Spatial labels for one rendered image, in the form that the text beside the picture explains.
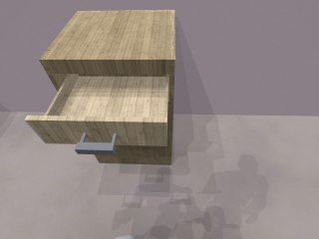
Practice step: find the handle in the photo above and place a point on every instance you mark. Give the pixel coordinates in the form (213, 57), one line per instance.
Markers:
(102, 148)

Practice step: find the cabinet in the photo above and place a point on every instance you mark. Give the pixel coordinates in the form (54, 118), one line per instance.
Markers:
(118, 42)

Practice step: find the drawer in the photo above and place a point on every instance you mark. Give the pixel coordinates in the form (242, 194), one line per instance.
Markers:
(134, 106)

